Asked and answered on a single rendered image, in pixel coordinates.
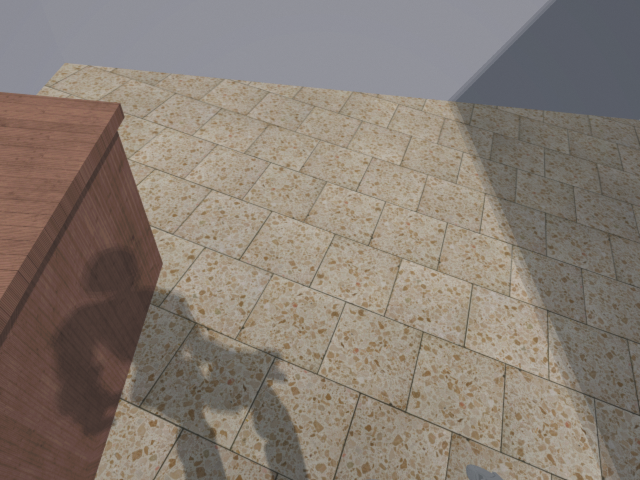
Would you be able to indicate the table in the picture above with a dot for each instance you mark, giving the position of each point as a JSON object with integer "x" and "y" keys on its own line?
{"x": 78, "y": 268}

